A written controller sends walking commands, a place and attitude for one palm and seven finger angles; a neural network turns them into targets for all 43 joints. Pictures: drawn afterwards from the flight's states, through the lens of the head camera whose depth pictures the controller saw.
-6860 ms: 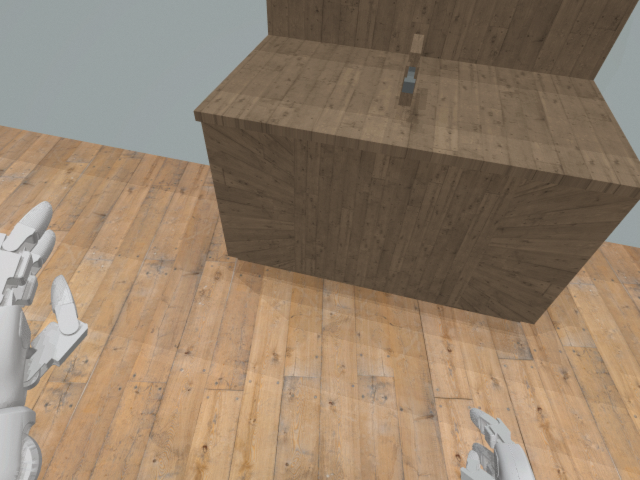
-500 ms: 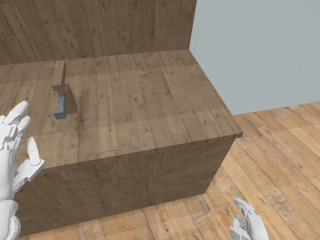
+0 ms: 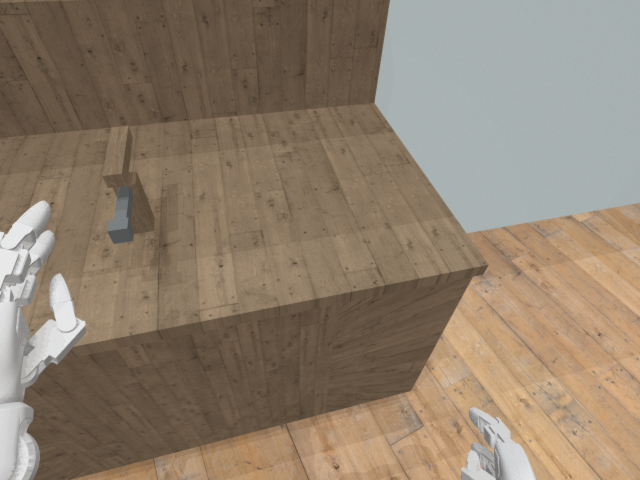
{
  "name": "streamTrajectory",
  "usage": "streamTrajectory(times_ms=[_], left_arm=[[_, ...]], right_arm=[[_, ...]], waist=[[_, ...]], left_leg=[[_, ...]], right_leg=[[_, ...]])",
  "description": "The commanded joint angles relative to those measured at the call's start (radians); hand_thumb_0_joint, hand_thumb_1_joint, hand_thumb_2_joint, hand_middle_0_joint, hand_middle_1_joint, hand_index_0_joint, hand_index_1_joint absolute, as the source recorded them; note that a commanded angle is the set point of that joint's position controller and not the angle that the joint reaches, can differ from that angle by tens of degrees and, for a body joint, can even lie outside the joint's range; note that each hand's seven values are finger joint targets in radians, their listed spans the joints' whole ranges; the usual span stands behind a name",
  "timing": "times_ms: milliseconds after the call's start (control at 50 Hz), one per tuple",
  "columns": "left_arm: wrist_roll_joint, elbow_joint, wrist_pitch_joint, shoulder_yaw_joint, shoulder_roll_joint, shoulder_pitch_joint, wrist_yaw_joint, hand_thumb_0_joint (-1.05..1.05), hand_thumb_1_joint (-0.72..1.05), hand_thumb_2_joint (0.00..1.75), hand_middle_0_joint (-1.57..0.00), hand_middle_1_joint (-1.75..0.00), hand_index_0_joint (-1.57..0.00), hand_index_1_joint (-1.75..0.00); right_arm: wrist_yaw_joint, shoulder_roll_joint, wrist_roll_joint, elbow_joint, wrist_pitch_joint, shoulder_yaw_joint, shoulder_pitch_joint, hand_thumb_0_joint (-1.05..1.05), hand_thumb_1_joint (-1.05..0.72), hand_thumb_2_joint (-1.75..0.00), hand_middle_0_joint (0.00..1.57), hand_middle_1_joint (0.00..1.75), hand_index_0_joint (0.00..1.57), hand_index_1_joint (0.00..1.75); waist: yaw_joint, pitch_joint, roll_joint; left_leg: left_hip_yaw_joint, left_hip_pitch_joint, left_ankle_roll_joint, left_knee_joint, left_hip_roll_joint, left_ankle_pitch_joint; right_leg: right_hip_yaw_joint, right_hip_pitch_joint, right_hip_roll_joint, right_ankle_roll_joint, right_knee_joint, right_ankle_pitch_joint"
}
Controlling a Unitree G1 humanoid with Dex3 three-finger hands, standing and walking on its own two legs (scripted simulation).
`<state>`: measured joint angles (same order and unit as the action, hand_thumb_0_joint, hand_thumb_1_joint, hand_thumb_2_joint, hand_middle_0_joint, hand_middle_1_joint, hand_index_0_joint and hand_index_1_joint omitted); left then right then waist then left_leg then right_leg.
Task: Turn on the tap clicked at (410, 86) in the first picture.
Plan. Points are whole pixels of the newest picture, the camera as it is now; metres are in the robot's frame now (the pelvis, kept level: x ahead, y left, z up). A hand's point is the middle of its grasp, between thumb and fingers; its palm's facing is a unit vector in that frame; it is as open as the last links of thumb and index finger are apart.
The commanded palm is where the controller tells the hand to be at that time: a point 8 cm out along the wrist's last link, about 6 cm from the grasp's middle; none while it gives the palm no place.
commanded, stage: shuffle to correct the standing spot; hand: left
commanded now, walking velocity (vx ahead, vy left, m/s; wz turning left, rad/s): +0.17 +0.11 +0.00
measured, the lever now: (121, 230) +0.43 +0.34 +0.04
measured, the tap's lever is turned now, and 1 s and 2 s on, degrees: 0 0 0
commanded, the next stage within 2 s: come to a stop and stand still in 0.52 s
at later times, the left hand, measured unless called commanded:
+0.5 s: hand (135, 253) +0.29 +0.22 +0.17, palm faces +0.32 -0.84 -0.44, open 7.4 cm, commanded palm +0.23 +0.28 +0.18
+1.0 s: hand (93, 223) +0.32 +0.28 +0.18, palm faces +0.34 -0.86 -0.37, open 7.5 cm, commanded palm +0.27 +0.33 +0.18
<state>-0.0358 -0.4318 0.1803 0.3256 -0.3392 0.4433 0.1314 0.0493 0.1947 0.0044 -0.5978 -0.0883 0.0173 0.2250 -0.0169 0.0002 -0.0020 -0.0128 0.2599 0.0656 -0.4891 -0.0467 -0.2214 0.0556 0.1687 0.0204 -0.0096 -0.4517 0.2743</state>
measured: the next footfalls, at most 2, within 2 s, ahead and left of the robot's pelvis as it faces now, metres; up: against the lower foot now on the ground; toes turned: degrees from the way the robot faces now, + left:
right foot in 0.42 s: +0.13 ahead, -0.08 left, +0.00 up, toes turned -4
left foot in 0.74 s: +0.21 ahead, +0.20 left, +0.00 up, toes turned +1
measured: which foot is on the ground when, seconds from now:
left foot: down 0.00-0.42, up 0.44-0.72, down 0.74-1.00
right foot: down 0.00-0.24, up 0.26-0.40, down 0.42-1.00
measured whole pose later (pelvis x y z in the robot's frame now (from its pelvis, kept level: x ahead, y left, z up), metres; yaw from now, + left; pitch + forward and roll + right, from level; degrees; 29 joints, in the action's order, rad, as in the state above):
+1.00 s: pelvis +0.10 +0.05 -0.01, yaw -2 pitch -2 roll -1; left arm -0.06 -0.61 0.17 0.36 -0.36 0.48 0.12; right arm 0.02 0.12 0.02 -0.57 -0.11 0.05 0.18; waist -0.01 -0.08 -0.01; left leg -0.01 0.32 -0.05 -0.55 0.10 -0.19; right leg -0.02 0.19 0.00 -0.01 -0.54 0.31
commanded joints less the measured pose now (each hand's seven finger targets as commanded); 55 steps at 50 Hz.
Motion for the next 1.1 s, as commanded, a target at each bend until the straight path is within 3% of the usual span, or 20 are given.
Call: streamTrajectory(times_ms=[0, 120, 180, 220, 240, 300, 360, 380, 400, 420, 440, 480, 540, 640, 700, 740, 820, 880, 980, 1080], left_arm=[[-0.005, -0.211, 0.073, 0.108, -0.175, -0.101, 0.014, 0.0, 0.9, 0.9, -0.2, -0.3, -0.2, -0.3], [-0.018, -0.215, 0.086, 0.138, -0.208, -0.112, 0.01, 0.0, 0.9, 0.9, -0.2, -0.3, -0.2, -0.3], [-0.022, -0.265, 0.091, 0.153, -0.209, -0.085, 0.008, 0.0, 0.9, 0.9, -0.2, -0.3, -0.2, -0.3], [-0.021, -0.323, 0.101, 0.167, -0.233, -0.086, 0.01, 0.0, 0.9, 0.9, -0.2, -0.3, -0.2, -0.3], [-0.01, -0.302, 0.097, 0.151, -0.212, -0.062, 0.013, 0.0, 0.9, 0.9, -0.2, -0.3, -0.2, -0.3], [-0.008, -0.287, 0.087, 0.14, -0.19, -0.005, 0.017, 0.0, 0.9, 0.9, -0.2, -0.3, -0.2, -0.3], [-0.009, -0.255, 0.096, 0.171, -0.204, 0.017, 0.023, 0.0, 0.9, 0.9, -0.2, -0.3, -0.2, -0.3], [-0.004, -0.23, 0.102, 0.196, -0.229, 0.029, 0.026, 0.0, 0.9, 0.9, -0.2, -0.3, -0.2, -0.3], [-0.019, -0.218, 0.104, 0.207, -0.238, 0.021, 0.025, 0.0, 0.9, 0.9, -0.2, -0.3, -0.2, -0.3], [-0.04, -0.217, 0.115, 0.199, -0.222, 0.026, 0.015, 0.0, 0.9, 0.9, -0.2, -0.3, -0.2, -0.3], [-0.044, -0.218, 0.12, 0.213, -0.227, 0.046, 0.016, 0.0, 0.9, 0.9, -0.2, -0.3, -0.2, -0.3], [-0.023, -0.23, 0.137, 0.204, -0.213, 0.047, 0.014, 0.0, 0.9, 0.9, -0.2, -0.3, -0.2, -0.3], [-0.01, -0.267, 0.148, 0.182, -0.217, -0.023, 0.021, 0.0, 0.9, 0.9, -0.2, -0.3, -0.2, -0.3], [-0.01, -0.293, 0.117, 0.163, -0.204, -0.037, 0.033, 0.0, 0.9, 0.9, -0.2, -0.3, -0.2, -0.3], [-0.016, -0.346, 0.107, 0.169, -0.205, -0.103, 0.034, 0.0, 0.9, 0.9, -0.2, -0.3, -0.2, -0.3], [-0.016, -0.217, 0.084, 0.156, -0.168, -0.058, 0.027, 0.0, 0.9, 0.9, -0.2, -0.3, -0.2, -0.3], [0.002, -0.394, 0.082, 0.183, -0.226, -0.08, 0.019, 0.0, 0.9, 0.9, -0.2, -0.3, -0.2, -0.3], [-0.026, -0.374, 0.052, 0.154, -0.177, 0.005, 0.001, 0.0, 0.9, 0.9, -0.2, -0.3, -0.2, -0.3], [-0.036, -0.326, 0.021, 0.163, -0.194, -0.064, 0.008, 0.0, 0.9, 0.9, -0.2, -0.3, -0.2, -0.3], [-0.031, -0.267, -0.003, 0.108, -0.161, -0.096, 0.006, 0.0, 0.9, 0.9, -0.2, -0.3, -0.2, -0.3]], right_arm=[[0.011, 0.131, -0.002, 0.153, -0.055, -0.052, -0.114, 0.0, -0.9, -0.9, 0.2, 0.3, 0.2, 0.3], [-0.004, 0.132, 0.013, 0.146, -0.038, -0.06, -0.109, 0.0, -0.9, -0.9, 0.2, 0.3, 0.2, 0.3], [-0.003, 0.141, 0.02, 0.158, -0.026, -0.062, -0.101, 0.0, -0.9, -0.9, 0.2, 0.3, 0.2, 0.3], [-0.002, 0.131, 0.005, 0.159, -0.043, -0.064, -0.09, 0.0, -0.9, -0.9, 0.2, 0.3, 0.2, 0.3], [-0.003, 0.125, -0.01, 0.149, -0.048, -0.064, -0.075, 0.0, -0.9, -0.9, 0.2, 0.3, 0.2, 0.3], [-0.009, 0.135, 0.003, 0.149, -0.054, -0.067, -0.069, 0.0, -0.9, -0.9, 0.2, 0.3, 0.2, 0.3], [-0.007, 0.136, 0.001, 0.159, -0.046, -0.054, -0.102, 0.0, -0.9, -0.9, 0.2, 0.3, 0.2, 0.3], [-0.008, 0.131, 0.004, 0.16, -0.039, -0.058, -0.101, 0.0, -0.9, -0.9, 0.2, 0.3, 0.2, 0.3], [-0.015, 0.129, 0.009, 0.174, -0.042, -0.076, -0.093, 0.0, -0.9, -0.9, 0.2, 0.3, 0.2, 0.3], [-0.028, 0.166, 0.016, 0.18, -0.045, -0.098, -0.082, 0.0, -0.9, -0.9, 0.2, 0.3, 0.2, 0.3], [-0.034, 0.149, 0.014, 0.166, -0.036, -0.09, -0.081, 0.0, -0.9, -0.9, 0.2, 0.3, 0.2, 0.3], [-0.046, 0.124, 0.007, 0.141, -0.012, -0.061, -0.089, 0.0, -0.9, -0.9, 0.2, 0.3, 0.2, 0.3], [-0.03, 0.108, 0.004, 0.139, -0.015, -0.062, -0.104, 0.0, -0.9, -0.9, 0.2, 0.3, 0.2, 0.3], [-0.001, 0.086, -0.002, 0.144, -0.072, -0.068, -0.12, 0.0, -0.9, -0.9, 0.2, 0.3, 0.2, 0.3], [0.013, 0.134, 0.015, 0.162, -0.075, -0.091, -0.101, 0.0, -0.9, -0.9, 0.2, 0.3, 0.2, 0.3], [0.01, 0.12, 0.016, 0.154, -0.075, -0.086, -0.097, 0.0, -0.9, -0.9, 0.2, 0.3, 0.2, 0.3], [-0.014, 0.097, 0.009, 0.156, -0.09, -0.045, -0.127, 0.0, -0.9, -0.9, 0.2, 0.3, 0.2, 0.3], [-0.022, 0.104, 0.016, 0.172, -0.077, -0.06, -0.091, 0.0, -0.9, -0.9, 0.2, 0.3, 0.2, 0.3], [0.008, 0.096, 0.01, 0.164, -0.062, -0.034, -0.123, 0.0, -0.9, -0.9, 0.2, 0.3, 0.2, 0.3], [0.017, 0.095, 0.012, 0.162, -0.062, -0.027, -0.131, 0.0, -0.9, -0.9, 0.2, 0.3, 0.2, 0.3]], waist=[[0.007, 0.053, 0.031], [0.021, 0.044, -0.019], [0.029, 0.105, 0.136], [0.039, 0.092, 0.244], [0.039, 0.068, 0.169], [0.023, 0.074, 0.119], [-0.005, 0.109, 0.113], [-0.012, 0.166, -0.041], [0.004, 0.189, -0.22], [0.011, 0.15, -0.227], [0.003, 0.069, -0.132], [0.013, 0.014, -0.032], [0.015, 0.032, -0.096], [-0.004, 0.055, -0.127], [0.006, 0.13, 0.078], [0.002, 0.084, 0.126], [-0.006, 0.121, 0.211], [0.018, 0.084, -0.083], [0.011, 0.1, 0.138], [0.013, 0.058, 0.04]], left_leg=[[0.113, 0.03, 0.006, 0.065, 0.111, -0.195], [0.044, 0.011, -0.019, -0.115, 0.066, 0.018], [0.211, -0.176, 0.03, 0.024, 0.158, 0.205], [0.386, -0.34, 0.102, 0.127, 0.28, 0.345], [0.404, -0.306, 0.122, 0.139, 0.309, 0.368], [0.219, -0.224, 0.097, 0.08, 0.259, 0.435], [0.091, 0.072, 0.024, -0.075, 0.181, 0.327], [0.037, 0.265, 0.005, -0.295, 0.118, 0.204], [-0.038, 0.398, -0.029, -0.562, 0.02, -0.049], [0.047, 0.434, -0.051, -0.732, 0.008, -0.249], [0.113, 0.461, -0.057, -0.783, 0.066, -0.235], [0.131, 0.462, -0.061, -0.758, 0.136, -0.161], [0.035, 0.27, -0.055, -0.511, 0.143, -0.078], [-0.133, -0.083, -0.047, -0.068, 0.046, 0.077], [0.124, -0.241, 0.026, 0.039, 0.232, 0.307], [0.264, -0.138, 0.102, 0.131, 0.331, 0.433], [0.09, -0.026, 0.015, 0.047, 0.256, 0.223], [0.025, -0.027, -0.068, -0.052, 0.139, 0.088], [0.058, -0.069, -0.059, 0.088, 0.196, 0.136], [0.023, -0.059, -0.066, 0.084, 0.154, -0.028]], right_leg=[[0.068, 0.026, -0.066, 0.072, 0.042, 0.0], [0.176, 0.048, -0.157, 0.12, -0.018, -0.137], [-0.019, 0.165, -0.027, 0.04, -0.276, -0.166], [-0.073, 0.394, -0.001, 0.012, -0.458, 0.222], [-0.063, 0.409, -0.024, 0.021, -0.489, 0.259], [-0.113, 0.306, -0.044, 0.026, -0.331, 0.152], [-0.142, -0.124, -0.046, 0.048, -0.006, -0.091], [0.017, -0.348, -0.155, 0.104, 0.006, -0.214], [0.354, -0.377, -0.382, 0.221, 0.069, -0.319], [0.514, -0.29, -0.476, 0.255, 0.146, -0.29], [0.472, -0.196, -0.481, 0.264, 0.14, -0.23], [0.272, -0.095, -0.421, 0.231, 0.094, -0.338], [0.052, 0.038, -0.345, 0.161, 0.074, -0.434], [-0.033, 0.089, -0.256, 0.088, -0.014, -0.274], [-0.103, 0.177, -0.096, -0.004, -0.298, -0.085], [-0.084, 0.222, -0.032, -0.016, -0.451, 0.271], [-0.08, -0.017, -0.064, 0.006, -0.038, -0.01], [0.022, 0.038, -0.092, 0.048, 0.055, -0.185], [-0.048, 0.031, -0.044, 0.002, 0.02, -0.15], [-0.025, 0.043, -0.061, 0.011, 0.112, -0.104]])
